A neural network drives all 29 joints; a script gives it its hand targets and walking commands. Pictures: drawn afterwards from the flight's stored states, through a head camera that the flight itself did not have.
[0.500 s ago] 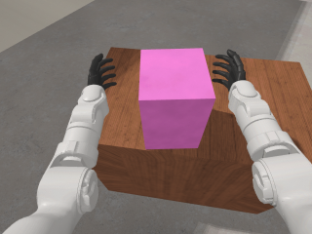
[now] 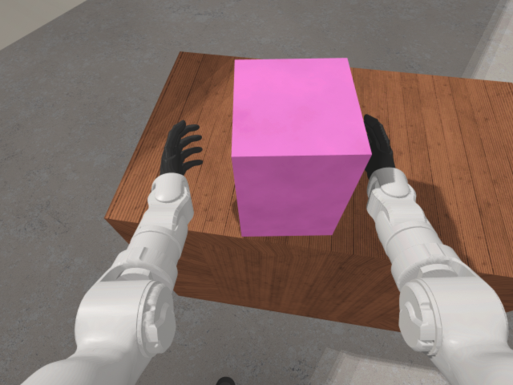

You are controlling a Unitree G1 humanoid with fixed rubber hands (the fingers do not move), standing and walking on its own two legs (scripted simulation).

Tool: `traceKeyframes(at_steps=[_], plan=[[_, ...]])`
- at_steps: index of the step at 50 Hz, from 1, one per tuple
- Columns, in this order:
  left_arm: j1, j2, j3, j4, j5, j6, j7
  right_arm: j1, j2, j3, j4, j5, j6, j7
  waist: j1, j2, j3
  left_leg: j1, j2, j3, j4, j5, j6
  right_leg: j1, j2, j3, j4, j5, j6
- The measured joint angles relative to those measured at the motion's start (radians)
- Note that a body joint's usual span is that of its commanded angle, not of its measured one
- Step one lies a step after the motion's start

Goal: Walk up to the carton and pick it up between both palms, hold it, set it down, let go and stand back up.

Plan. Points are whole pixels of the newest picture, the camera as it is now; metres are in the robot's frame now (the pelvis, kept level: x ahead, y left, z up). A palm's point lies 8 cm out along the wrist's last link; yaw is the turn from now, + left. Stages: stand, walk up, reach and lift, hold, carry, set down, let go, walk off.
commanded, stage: reach and lift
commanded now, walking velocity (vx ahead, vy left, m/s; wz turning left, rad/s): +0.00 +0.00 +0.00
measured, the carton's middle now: (288, 157) +0.50 +0.00 +0.02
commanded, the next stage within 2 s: none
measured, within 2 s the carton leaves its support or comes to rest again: neither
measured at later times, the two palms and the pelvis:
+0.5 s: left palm (198, 176) +0.45 +0.15 +0.01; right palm (370, 167) +0.49 -0.14 +0.02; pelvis +0.00 +0.01 -0.01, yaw -3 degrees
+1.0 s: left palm (209, 181) +0.45 +0.13 +0.01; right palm (366, 175) +0.47 -0.13 +0.02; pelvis +0.03 +0.00 +0.01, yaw -2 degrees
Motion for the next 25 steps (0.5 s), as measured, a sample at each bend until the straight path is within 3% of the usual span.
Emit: traceKeyframes(at_steps=[7,15,25], plan=[[-0.023,-0.009,-0.020,0.073,-0.017,-0.093,0.017,0.003,0.006,0.001,0.032,-0.014,-0.069,-0.002,-0.001,0.015,-0.025,-0.090,0.000,0.009,0.047,-0.015,0.010,-0.088,-0.002,0.009,0.036,-0.005,0.008],[-0.050,-0.043,-0.051,0.087,-0.055,-0.110,0.052,-0.039,-0.035,0.053,0.070,0.036,-0.092,0.009,0.032,0.027,-0.060,-0.182,0.013,0.029,0.117,-0.048,0.017,-0.180,0.007,0.030,0.087,-0.019,0.015],[-0.036,-0.093,0.044,0.007,0.033,-0.096,0.043,-0.082,-0.040,0.047,0.051,-0.001,-0.102,0.006,0.045,0.034,-0.027,-0.173,0.009,0.042,0.100,-0.040,0.021,-0.185,0.002,0.043,0.091,-0.018,0.019]])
